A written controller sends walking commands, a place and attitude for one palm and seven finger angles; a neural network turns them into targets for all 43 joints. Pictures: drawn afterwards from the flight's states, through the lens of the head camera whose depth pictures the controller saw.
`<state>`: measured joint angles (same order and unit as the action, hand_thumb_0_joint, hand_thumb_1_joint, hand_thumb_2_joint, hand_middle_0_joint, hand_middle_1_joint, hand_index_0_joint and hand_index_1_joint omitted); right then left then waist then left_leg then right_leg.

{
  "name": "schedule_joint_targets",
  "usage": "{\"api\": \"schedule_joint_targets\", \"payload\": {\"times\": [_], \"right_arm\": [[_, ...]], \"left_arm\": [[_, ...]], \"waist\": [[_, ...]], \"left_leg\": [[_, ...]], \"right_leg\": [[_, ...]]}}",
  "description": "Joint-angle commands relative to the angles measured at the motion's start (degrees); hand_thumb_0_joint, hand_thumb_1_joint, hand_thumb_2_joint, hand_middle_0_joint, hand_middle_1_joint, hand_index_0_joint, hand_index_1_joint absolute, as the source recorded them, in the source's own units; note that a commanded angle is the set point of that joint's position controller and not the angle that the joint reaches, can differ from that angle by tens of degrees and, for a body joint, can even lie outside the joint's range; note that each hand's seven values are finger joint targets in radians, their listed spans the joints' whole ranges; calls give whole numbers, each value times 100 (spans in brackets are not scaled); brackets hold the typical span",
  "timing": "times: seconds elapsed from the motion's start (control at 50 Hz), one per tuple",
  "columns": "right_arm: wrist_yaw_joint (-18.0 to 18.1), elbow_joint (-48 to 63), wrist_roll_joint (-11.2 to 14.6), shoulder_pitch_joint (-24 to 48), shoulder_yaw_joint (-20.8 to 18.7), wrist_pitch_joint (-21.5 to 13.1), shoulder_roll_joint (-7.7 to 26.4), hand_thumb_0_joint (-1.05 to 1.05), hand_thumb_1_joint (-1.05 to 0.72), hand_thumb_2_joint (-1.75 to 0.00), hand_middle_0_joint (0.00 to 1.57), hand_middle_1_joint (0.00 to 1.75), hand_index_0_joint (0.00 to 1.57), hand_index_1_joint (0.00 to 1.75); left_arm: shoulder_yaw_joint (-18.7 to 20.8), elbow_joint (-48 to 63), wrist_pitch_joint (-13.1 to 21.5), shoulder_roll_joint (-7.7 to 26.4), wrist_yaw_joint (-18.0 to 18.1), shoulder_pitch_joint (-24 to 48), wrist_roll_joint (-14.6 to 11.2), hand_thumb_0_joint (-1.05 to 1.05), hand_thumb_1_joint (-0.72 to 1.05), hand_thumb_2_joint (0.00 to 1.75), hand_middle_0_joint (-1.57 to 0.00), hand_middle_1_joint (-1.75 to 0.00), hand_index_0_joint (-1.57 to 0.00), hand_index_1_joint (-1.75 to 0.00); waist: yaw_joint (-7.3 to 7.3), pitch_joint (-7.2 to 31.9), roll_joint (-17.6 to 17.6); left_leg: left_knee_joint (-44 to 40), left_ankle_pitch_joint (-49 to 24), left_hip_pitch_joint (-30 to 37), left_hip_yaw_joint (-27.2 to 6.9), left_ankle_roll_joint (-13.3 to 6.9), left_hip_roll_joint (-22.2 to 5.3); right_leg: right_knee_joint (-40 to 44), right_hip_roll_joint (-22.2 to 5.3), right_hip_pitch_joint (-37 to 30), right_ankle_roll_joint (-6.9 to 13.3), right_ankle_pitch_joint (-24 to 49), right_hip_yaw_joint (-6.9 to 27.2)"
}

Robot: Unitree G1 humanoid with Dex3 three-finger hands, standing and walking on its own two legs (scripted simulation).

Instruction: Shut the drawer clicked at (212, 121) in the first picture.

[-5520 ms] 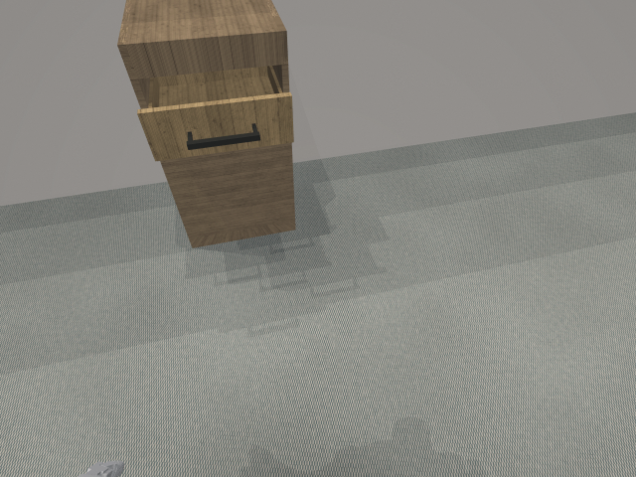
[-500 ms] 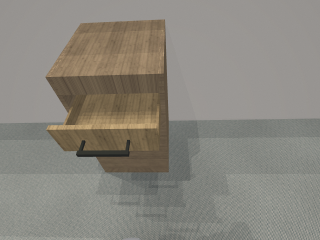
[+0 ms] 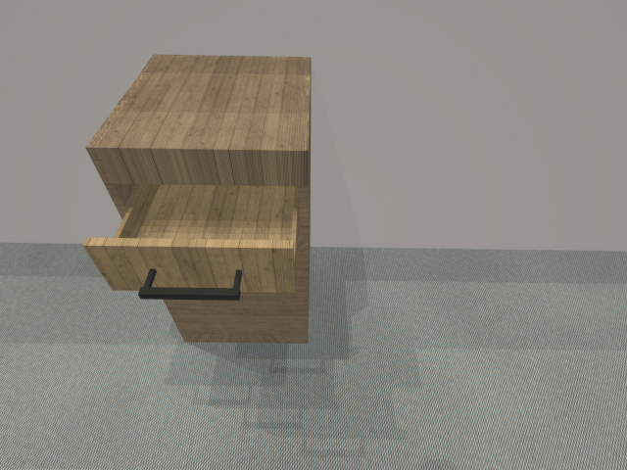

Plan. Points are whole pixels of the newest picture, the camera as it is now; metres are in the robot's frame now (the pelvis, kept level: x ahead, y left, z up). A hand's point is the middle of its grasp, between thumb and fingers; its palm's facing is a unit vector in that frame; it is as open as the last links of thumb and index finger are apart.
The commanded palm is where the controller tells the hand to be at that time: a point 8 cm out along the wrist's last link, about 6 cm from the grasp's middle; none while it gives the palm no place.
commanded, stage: look again from close up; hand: left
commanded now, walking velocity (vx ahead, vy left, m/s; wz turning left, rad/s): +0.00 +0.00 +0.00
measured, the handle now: (192, 284) +0.46 +0.26 -0.13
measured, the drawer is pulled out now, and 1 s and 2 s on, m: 0.17 0.17 0.17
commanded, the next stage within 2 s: raise the hand and make a fist in 0.62 s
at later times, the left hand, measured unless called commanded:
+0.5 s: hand out of the picture +0.05 +0.24 -0.18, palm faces +0.03 -0.98 -0.21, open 7.4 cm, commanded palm none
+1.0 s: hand (144, 398) +0.21 +0.23 -0.02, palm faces +0.10 -1.00 +0.00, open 6.7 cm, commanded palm +0.13 +0.29 -0.07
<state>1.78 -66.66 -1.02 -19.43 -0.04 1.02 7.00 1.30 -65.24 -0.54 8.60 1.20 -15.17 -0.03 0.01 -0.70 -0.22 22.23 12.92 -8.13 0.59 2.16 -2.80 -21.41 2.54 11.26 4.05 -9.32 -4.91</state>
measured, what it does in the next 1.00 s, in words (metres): lowers itself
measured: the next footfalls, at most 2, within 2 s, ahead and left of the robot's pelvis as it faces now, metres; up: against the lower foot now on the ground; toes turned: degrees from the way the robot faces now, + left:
none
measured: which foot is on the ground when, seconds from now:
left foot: down 0.00-1.00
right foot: down 0.00-1.00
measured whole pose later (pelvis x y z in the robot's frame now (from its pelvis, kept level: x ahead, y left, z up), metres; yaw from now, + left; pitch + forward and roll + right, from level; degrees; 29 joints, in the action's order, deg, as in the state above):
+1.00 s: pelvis -0.02 +0.06 -0.06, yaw +2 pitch +10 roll +0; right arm -0.8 -37.3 -0.2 -14.1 -1.5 -17.8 13.4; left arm 6.0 -10.0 30.6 8.7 -7.8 -18.4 -11.3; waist -1.7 8.7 1.5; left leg 54.0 25.8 -38.3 2.3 -3.1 2.8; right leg -53.7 -1.8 41.8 0.5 -21.8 -1.5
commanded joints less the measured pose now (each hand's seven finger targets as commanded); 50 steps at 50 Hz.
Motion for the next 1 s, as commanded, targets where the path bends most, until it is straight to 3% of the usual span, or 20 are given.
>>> {"api": "schedule_joint_targets", "payload": {"times": [0.0, 0.04, 0.06, 0.08, 0.12, 0.16, 0.2, 0.28, 0.38, 0.68, 0.7, 0.72, 0.74, 0.76, 0.78, 0.82, 0.88, 0.9, 0.94, 0.98], "right_arm": [[56, 151, -13, -448, -70, -99, 422, 0, -90, -90, 20, 30, 20, 30], [60, 149, -4, -508, -66, -119, 397, 0, -90, -90, 20, 30, 20, 30], [-50, 877, -114, 17, -245, -18, 1200, 0, -90, -90, 20, 30, 20, 30], [17, 960, -104, -146, -290, -145, 1011, 0, -90, -90, 20, 30, 20, 30], [27, 924, -66, -420, -270, -132, 710, 0, -90, -90, 20, 30, 20, 30], [-10, 942, -76, -603, -226, -111, 614, 0, -90, -90, 20, 30, 20, 30], [-6, 917, -45, -622, -220, -151, 670, 0, -90, -90, 20, 30, 20, 30], [7, 946, -25, -336, -104, -268, 718, 0, -90, -90, 20, 30, 20, 30], [27, 966, 2, -159, -76, -308, 934, 0, -90, -90, 20, 30, 20, 30], [0, 701, 37, 96, -64, -251, 967, 0, -90, -90, 20, 30, 20, 30], [-50, 1090, 114, 446, -28, -320, 1068, 0, -90, -90, 20, 30, 20, 30], [153, 3114, 398, 472, -192, -1133, 1790, 0, -90, -90, 20, 30, 20, 30], [349, 2797, 338, 890, 1, -1689, 1395, 0, -90, -90, 20, 30, 20, 30], [254, 2777, 418, 868, -88, -1904, 1184, 0, -90, -90, 20, 30, 20, 30], [230, 2629, 408, 687, -52, -1995, 1231, 0, -90, -90, 20, 30, 20, 30], [182, 3029, 247, 772, -201, -2124, 1500, 0, -90, -90, 20, 30, 20, 30], [-15, 3461, 113, 953, -352, -2201, 1420, 0, -90, -90, 20, 30, 20, 30], [-90, 3631, 94, 1035, -425, -2242, 1388, 0, -90, -90, 20, 30, 20, 30], [-303, 3991, 53, 1176, -517, -2261, 1431, 0, -90, -90, 20, 30, 20, 30], [-419, 4378, 170, 1242, -561, -2157, 1485, 0, -90, -90, 20, 30, 20, 30]], "left_arm": [[84, 188, 105, 543, 70, -296, 27, 0, 90, 90, -20, -30, -20, -30], [74, 145, 118, 502, 69, -390, 26, 0, 90, 90, -20, -30, -20, -30], [23, 739, 221, 1636, 83, -189, 117, 0, 90, 90, -20, -30, -20, -30], [150, 743, 239, 1219, 114, -230, 94, 0, 90, 90, -20, -30, -20, -30], [118, 851, 239, 1084, 132, -316, 129, 0, 90, 90, -20, -30, -20, -30], [79, 945, 216, 968, 158, -182, 114, 0, 90, 90, -20, -30, -20, -30], [114, 964, 213, 966, 154, -61, 108, 0, 90, 90, -20, -30, -20, -30], [-10, 851, 157, 646, 127, -415, 75, 0, 90, 90, -20, -30, -20, -30], [-69, 785, 142, 636, 113, -426, 70, 0, 90, 90, -20, -30, -20, -30], [-95, 600, 122, 558, 132, -502, 87, 0, 90, 90, -20, -30, -20, -30], [-132, 381, 178, 710, 342, -770, 141, 0, 90, 90, -20, -30, -20, -30], [898, 9511, 1421, 1994, 327, 3823, -982, 0, 90, 90, -22, -32, -22, -32], [490, 7998, 1115, 1497, 514, 906, -556, 0, 90, 90, -24, -34, -24, -34], [-244, 7146, 389, 210, 667, -620, -781, 0, 90, 90, -26, -37, -26, -37], [-551, 7091, 425, -288, 581, -533, -941, 0, 90, 90, -28, -39, -28, -39], [165, 6898, 1055, 407, 426, -212, -923, 0, 90, 90, -32, -43, -32, -43], [304, 5496, 2444, -55, -261, -1177, -996, 0, 90, 90, -38, -50, -38, -50], [357, 5414, 2981, -135, -626, -1401, -1110, 0, 90, 90, -40, -52, -40, -52], [477, 5596, 3933, 101, -1405, -1640, -1186, 0, 90, 90, -44, -56, -44, -56], [901, 5577, 3879, 590, -1776, -2047, -1197, 0, 90, 90, -48, -60, -48, -60]], "waist": [[38, -541, 29], [34, -483, 43], [-212, -1229, 80], [-80, -217, -296], [-168, 545, 431], [-261, 214, 896], [-293, -248, 498], [28, -396, -760], [66, -308, -488], [-3, -342, -89], [157, -582, 581], [-591, 2387, -781], [6, 2125, -1446], [-168, 977, -1333], [-217, 247, -938], [-323, -122, -198], [-72, 217, 1590], [96, 460, 1643], [239, 1007, 633], [495, 1442, -122]], "left_leg": [[-452, 397, -574, -193, -253, -162], [-457, 342, -547, -192, -268, -165], [69, 64, -725, -356, -298, 179], [491, 678, -836, -240, -333, -95], [1228, 709, -814, -29, -323, 183], [1426, 684, -843, 34, -356, 122], [1054, 430, -741, -110, -415, 14], [-236, 173, -1356, -751, -536, -458], [-301, -842, -985, -685, -501, -461], [-568, -520, -521, -544, -462, -354], [380, -1447, -878, -324, -358, -499], [-95, -1427, 805, -513, -29, 96], [-263, -1441, 929, -594, 94, -184], [-575, -611, -88, -729, 305, -131], [-382, 153, -566, -640, 163, 34], [513, 850, -1549, -624, -73, 237], [1725, 1411, -2866, -490, -124, 330], [2207, 1324, -3303, -328, -131, 369], [2927, 981, -3743, -170, -73, 446], [3034, 873, -3834, -143, -42, 466]], "right_leg": [[833, -840, 169, -216, -1280, 1041], [797, -842, 165, -213, -1199, 1037], [369, -662, 738, -147, -1278, 1173], [268, -1085, 552, -45, -1965, 1236], [669, -1374, 421, 81, -2231, 1661], [826, -1520, 765, 198, -2393, 1719], [627, -1323, 1282, 139, -2163, 1393], [-369, -661, 262, -191, -475, 530], [-436, -686, -100, -285, 143, 476], [-219, -804, -127, -388, 232, 553], [-325, -974, 44, -385, 1046, 629], [-808, -334, -154, -300, 696, 173], [-1381, -279, 395, -190, -579, 137], [-1726, -292, 1096, -252, -1250, -35], [-1624, -295, 1275, -255, -1004, -5], [-1161, -302, 1586, -256, -1030, -94], [-2065, -215, 2697, -252, -2083, -165], [-2432, -209, 2950, -234, -2214, -87], [-3115, -227, 3154, -129, -1875, 58], [-3544, -209, 3193, -57, -1597, 106]]}}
